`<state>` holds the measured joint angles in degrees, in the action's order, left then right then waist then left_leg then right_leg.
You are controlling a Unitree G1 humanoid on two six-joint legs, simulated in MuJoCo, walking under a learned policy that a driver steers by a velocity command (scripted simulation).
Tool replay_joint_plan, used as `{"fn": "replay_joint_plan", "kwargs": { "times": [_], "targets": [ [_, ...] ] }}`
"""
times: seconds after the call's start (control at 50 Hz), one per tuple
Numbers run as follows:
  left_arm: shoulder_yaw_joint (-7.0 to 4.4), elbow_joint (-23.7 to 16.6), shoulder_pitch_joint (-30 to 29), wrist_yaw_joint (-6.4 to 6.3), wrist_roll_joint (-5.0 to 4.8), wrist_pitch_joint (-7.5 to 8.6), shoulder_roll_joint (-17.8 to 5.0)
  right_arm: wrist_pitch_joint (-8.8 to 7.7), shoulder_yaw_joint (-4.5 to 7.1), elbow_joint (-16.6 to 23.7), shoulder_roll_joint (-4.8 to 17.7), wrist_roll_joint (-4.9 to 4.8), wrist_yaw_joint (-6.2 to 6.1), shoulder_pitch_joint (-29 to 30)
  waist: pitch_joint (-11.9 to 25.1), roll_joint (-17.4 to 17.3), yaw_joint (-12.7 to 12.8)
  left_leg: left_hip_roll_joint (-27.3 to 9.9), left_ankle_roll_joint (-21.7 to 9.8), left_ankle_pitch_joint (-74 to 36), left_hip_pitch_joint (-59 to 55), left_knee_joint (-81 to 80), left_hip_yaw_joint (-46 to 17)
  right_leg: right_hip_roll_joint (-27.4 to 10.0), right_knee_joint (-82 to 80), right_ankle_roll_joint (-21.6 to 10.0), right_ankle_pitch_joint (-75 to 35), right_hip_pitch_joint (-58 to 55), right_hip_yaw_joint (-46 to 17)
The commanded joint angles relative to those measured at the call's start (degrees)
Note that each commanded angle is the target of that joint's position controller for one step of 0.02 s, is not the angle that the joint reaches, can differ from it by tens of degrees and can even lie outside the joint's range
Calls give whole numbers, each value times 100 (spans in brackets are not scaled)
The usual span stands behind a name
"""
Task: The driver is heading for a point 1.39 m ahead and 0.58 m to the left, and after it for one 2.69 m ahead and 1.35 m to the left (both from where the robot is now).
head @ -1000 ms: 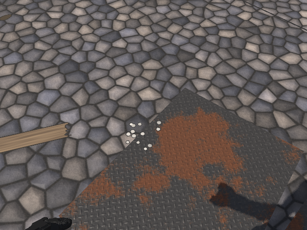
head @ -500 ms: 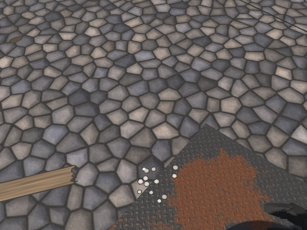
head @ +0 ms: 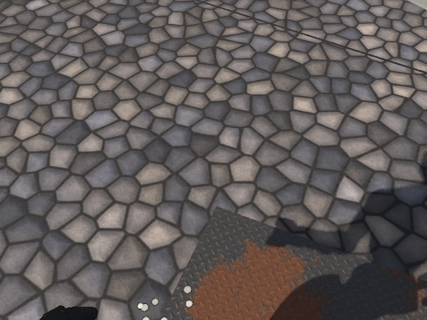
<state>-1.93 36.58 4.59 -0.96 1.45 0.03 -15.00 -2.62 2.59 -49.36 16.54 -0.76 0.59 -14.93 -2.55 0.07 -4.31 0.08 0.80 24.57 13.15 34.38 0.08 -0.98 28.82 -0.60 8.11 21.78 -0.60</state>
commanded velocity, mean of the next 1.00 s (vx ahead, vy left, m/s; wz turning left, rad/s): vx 0.02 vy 0.00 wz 0.50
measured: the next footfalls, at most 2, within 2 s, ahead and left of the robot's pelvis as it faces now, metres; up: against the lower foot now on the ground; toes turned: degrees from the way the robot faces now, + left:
left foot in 0.30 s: +0.05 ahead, +0.14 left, +0.00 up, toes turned +13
right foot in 0.84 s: +0.14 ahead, -0.06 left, +0.00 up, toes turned +35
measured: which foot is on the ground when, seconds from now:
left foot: up 0.00-0.28, down 0.30-0.84, up 0.86-1.00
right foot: down 0.00-0.30, up 0.32-0.82, down 0.84-1.00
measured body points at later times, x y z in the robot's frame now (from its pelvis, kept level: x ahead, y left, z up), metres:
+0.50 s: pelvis +0.01 +0.05 +0.01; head +0.04 +0.10 +0.46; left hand +0.08 +0.37 -0.11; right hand +0.20 -0.20 -0.07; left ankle +0.01 +0.13 -0.73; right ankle +0.06 -0.11 -0.65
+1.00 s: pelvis +0.04 +0.02 +0.01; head +0.08 +0.02 +0.46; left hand +0.00 +0.33 -0.09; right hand +0.32 -0.16 -0.10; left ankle -0.06 +0.12 -0.65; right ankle +0.10 -0.08 -0.73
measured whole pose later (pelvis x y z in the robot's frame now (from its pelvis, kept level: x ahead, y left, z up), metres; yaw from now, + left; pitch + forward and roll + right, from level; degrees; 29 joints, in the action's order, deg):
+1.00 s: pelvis +0.04 +0.02 +0.01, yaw +34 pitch +1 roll +0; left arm -3.7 44.1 8.0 -1.4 0.4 0.5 -15.4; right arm 3.5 5.9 -40.0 21.2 -1.0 -1.9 -10.3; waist -3.4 -2.8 0.3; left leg 5.6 4.1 26.2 27.9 63.1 -8.3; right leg 0.1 25.0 -0.8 13.3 12.4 -0.8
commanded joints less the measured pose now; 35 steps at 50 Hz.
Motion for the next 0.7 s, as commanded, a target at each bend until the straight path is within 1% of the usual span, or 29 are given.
{"fn": "replay_joint_plan", "kwargs": {
  "times": [0.02,0.04,0.06,0.08,0.1,0.12,0.16,0.18,0.22,0.24,0.26,0.28,0.3,0.32,0.34,0.36,0.38,0.4,0.42,0.44,0.46,0.48,0.52,0.58,0.64,0.7],
  "targets": [
    [-364,-140,980,-90,-16,-80,-1055,84,185,478,858,-96,-85,98,1326,1183,800,-38,213,1498,2017,2425,-159,-2126,-701,-1634,-2796,-2601,-1904],
    [-351,-138,788,-98,-41,-66,-1035,208,253,416,892,-97,-137,39,1140,955,686,-140,260,1286,2131,2961,-251,-2000,-818,-1516,-2284,-2270,-1653],
    [-332,-164,447,-90,-84,-35,-960,340,284,376,848,-75,-190,-80,913,871,519,-237,318,985,2042,3047,-315,-1890,-972,-1394,-1818,-1802,-1343],
    [-317,-165,154,-89,-86,-16,-883,447,285,367,743,-57,-231,-138,741,852,372,-294,371,700,1831,2934,-287,-1754,-1112,-1279,-1483,-1367,-1044],
    [-320,-134,-25,-87,-55,-10,-851,515,266,392,609,-37,-256,-152,640,858,295,-271,414,468,1600,2779,-147,-1623,-1199,-1220,-1355,-1036,-762],
    [-330,-99,-131,-89,-30,-7,-828,551,254,434,514,-19,-264,-148,625,878,258,-270,428,296,1386,2563,-45,-1546,-1230,-1199,-1314,-852,-521],
    [-354,-34,-259,-106,-33,-4,-824,569,225,566,415,-10,-218,-7,691,931,282,-325,365,-72,1013,1873,48,-1495,-1197,-1168,-1264,-762,-192],
    [-374,14,-245,-117,-54,-9,-857,566,217,650,417,-8,-177,107,756,949,338,-345,315,-248,902,1566,68,-1567,-1168,-1181,-1299,-849,-168],
    [-415,126,-173,-130,-112,-35,-968,568,247,764,521,-3,-83,158,870,946,366,-334,188,-429,681,1076,154,-1734,-1036,-1158,-1303,-1047,-177],
    [-432,170,-194,-132,-158,-54,-1022,571,270,780,558,-1,-37,89,881,916,309,-298,92,-603,497,753,244,-1766,-925,-1079,-1190,-1058,-136],
    [-441,208,-268,-137,-219,-77,-1047,570,296,745,566,6,2,-71,870,854,187,-210,-37,-976,185,255,378,-1725,-733,-924,-934,-952,-19],
    [-431,287,-197,-139,-263,-95,-967,567,340,689,620,31,14,-225,837,703,136,-68,-207,-1290,-165,-191,405,-1565,-409,-662,-380,-754,156],
    [-399,433,87,-118,-238,-121,-771,561,414,697,827,79,-20,-299,601,52,177,-230,-461,-1921,-470,-865,-123,-1217,381,-202,494,-263,553],
    [-285,257,173,-81,20,-145,-415,548,571,884,1565,73,-158,-238,408,-1906,419,-1725,-1223,-3581,-959,-1465,-2306,-316,2183,499,2500,1165,1101],
    [-345,38,-491,-142,-35,-123,-620,439,546,1029,1682,310,-94,-245,501,-1643,29,-2204,-2088,-3460,-482,-1767,-3094,146,3277,488,3160,1612,117],
    [-408,71,-557,-183,-135,-122,-797,313,512,1032,1537,348,-62,-90,468,-1074,84,-1958,-1955,-2823,-391,-1839,-2738,28,3658,369,2758,1683,-212],
    [-458,175,-395,-219,-152,-130,-853,237,482,1054,1374,214,-87,204,396,-833,267,-1640,-1610,-2382,-423,-1779,-2351,-74,3652,292,2199,1731,-325],
    [-495,323,-237,-268,-119,-142,-870,233,413,1095,1135,80,-126,452,419,-683,366,-1442,-1344,-2184,-479,-1714,-2117,-133,3589,310,1836,1733,-370],
    [-516,377,-139,-289,-87,-141,-884,245,358,1129,1012,22,-172,579,451,-770,422,-1314,-1257,-2377,-413,-1681,-1958,-111,3620,364,1551,1601,-372],
    [-520,398,-76,-272,-97,-116,-845,260,318,1147,928,34,-208,551,555,-802,449,-1216,-1248,-2598,-424,-1653,-1885,-42,3704,407,1355,1458,-366],
    [-516,414,-16,-253,-123,-90,-797,269,305,1157,896,52,-236,493,660,-761,449,-1169,-1265,-2761,-549,-1620,-1842,10,3669,441,1214,1420,-373],
    [-507,423,-6,-242,-143,-69,-758,274,308,1165,903,57,-256,433,717,-711,425,-1144,-1280,-2869,-687,-1588,-1839,47,3529,471,1125,1429,-384],
    [-474,397,-98,-230,-155,-41,-675,292,331,1167,965,32,-289,337,711,-680,359,-1118,-1297,-2852,-923,-1540,-1940,83,2981,535,1049,1489,-428],
    [-444,373,-202,-189,-160,-8,-651,344,375,1208,1072,27,-316,339,655,-763,287,-1059,-1325,-2446,-915,-1513,-2169,130,2174,620,1028,1265,-499],
    [-434,379,-204,-135,-177,40,-686,386,406,1263,1137,39,-288,422,582,-828,254,-1004,-1398,-2266,-619,-1484,-2443,209,1638,632,1154,833,-532],
    [-436,389,-137,-75,-203,115,-742,433,422,1322,1156,28,-244,543,632,-844,254,-965,-1432,-2601,-530,-1359,-2767,297,1219,578,1292,444,-562]
  ]
}}
Keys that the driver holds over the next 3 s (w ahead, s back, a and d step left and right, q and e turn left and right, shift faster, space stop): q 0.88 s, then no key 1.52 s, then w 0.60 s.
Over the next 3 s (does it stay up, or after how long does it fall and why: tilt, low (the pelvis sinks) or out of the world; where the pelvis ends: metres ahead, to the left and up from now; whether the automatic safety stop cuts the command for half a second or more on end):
stays up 0.19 0.13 0.00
